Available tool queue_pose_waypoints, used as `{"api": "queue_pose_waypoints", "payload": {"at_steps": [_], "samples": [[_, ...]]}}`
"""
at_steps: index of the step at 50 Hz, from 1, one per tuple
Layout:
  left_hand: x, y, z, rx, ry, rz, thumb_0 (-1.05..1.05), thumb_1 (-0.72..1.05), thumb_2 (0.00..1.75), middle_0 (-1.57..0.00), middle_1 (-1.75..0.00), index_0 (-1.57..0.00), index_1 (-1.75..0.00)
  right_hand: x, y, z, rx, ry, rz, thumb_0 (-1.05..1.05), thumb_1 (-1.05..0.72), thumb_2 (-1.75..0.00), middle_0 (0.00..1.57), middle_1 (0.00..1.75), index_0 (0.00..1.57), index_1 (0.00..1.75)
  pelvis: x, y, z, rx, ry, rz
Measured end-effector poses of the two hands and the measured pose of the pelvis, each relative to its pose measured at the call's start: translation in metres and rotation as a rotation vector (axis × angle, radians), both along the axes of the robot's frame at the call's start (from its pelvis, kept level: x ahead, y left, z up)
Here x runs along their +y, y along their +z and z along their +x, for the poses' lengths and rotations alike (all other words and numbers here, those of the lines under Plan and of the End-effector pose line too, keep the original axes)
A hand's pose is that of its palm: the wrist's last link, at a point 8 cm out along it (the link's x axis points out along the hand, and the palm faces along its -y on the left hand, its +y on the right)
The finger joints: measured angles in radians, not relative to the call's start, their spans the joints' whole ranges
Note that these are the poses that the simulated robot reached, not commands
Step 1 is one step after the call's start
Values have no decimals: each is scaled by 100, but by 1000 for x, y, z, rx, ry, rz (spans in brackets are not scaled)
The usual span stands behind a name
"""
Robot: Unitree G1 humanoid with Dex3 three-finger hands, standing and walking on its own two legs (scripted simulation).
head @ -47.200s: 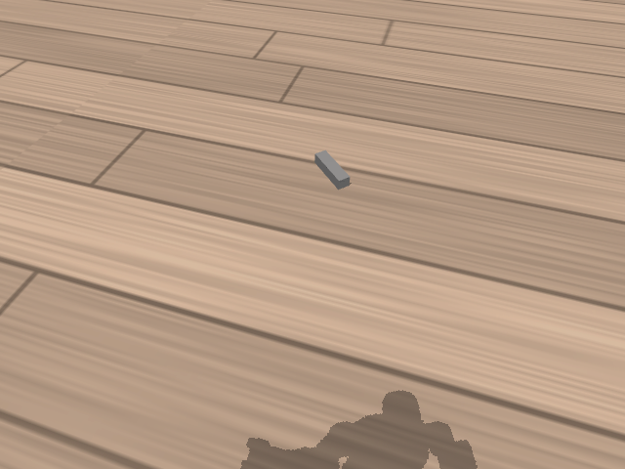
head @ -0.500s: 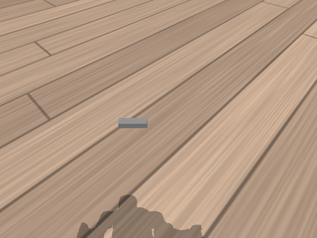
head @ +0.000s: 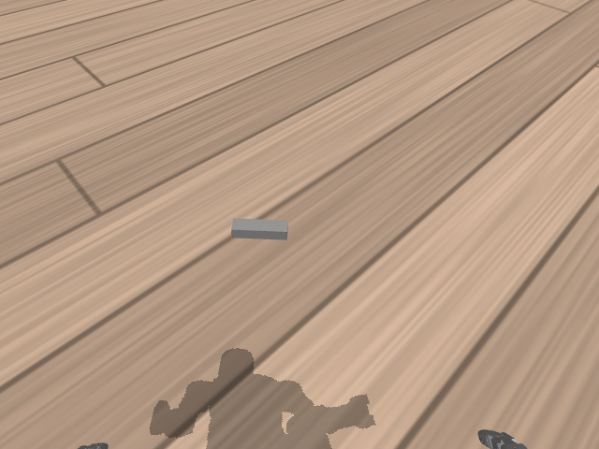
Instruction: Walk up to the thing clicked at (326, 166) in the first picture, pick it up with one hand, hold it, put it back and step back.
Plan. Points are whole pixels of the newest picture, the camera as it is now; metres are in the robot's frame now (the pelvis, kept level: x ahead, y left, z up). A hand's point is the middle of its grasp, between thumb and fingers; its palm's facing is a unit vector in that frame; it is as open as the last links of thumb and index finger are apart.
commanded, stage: step back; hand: left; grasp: from above
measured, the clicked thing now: (260, 229) +1.01 +0.16 -0.74
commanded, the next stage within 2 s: stand in 0.12 s
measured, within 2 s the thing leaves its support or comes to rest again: neither
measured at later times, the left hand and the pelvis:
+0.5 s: hand out of the picture +0.08 +0.25 -0.14, palm faces -0.03 -0.94 -0.33, open 7.4 cm; pelvis -0.01 +0.00 +0.01, yaw -1 degrees
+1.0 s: hand out of the picture +0.06 +0.25 -0.14, palm faces -0.04 -0.94 -0.34, open 7.4 cm; pelvis -0.02 +0.00 +0.01, yaw -1 degrees
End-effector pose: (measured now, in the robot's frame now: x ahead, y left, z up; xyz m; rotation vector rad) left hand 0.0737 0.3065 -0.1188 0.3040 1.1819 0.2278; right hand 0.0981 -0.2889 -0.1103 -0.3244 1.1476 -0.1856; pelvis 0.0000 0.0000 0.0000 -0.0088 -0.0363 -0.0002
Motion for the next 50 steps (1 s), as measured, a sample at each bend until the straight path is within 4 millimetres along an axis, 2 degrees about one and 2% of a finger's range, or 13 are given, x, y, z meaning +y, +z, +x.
{"api": "queue_pose_waypoints", "payload": {"at_steps": [6, 12, 19, 34, 41, 50], "samples": [[0, 6, 20, -30, -14, 7, 1, 90, 90, -21, -30, -20, -30, 5, 3, 20, -37, -3, 10, 0, -90, -90, 21, 30, 20, 30, 3, 2, 3, -3, -7, 4], [-5, 12, 26, -33, -30, -2, 1, 91, 90, -21, -30, -20, -30, 5, 8, 22, -48, -4, 17, 0, -90, -90, 21, 30, 20, 30, 3, 8, 3, -12, -11, 8], [-11, 13, 19, -14, -46, -14, 1, 90, 90, -21, -30, -20, -30, -2, 9, 2, -18, -26, 15, 0, -90, -90, 21, 30, 20, 30, 2, 12, -3, -20, -12, 7], [-12, 11, -16, 56, -40, -14, 1, 90, 90, -21, -30, -20, -30, -11, 3, -53, 89, -63, 10, 0, -90, -90, 21, 30, 20, 30, -1, 13, -15, -16, -12, 7], [-11, 11, -23, 67, -38, -9, 1, 90, 90, -21, -30, -20, -30, -10, 1, -61, 105, -63, 15, 0, -90, -90, 21, 30, 20, 30, -1, 13, -17, -13, -11, 7], [-12, 12, -19, 52, -45, -10, 1, 90, 90, -21, -30, -20, -30, -9, 2, -56, 87, -53, 15, 0, -90, -90, 21, 30, 20, 30, -1, 13, -17, -12, -13, 7]]}}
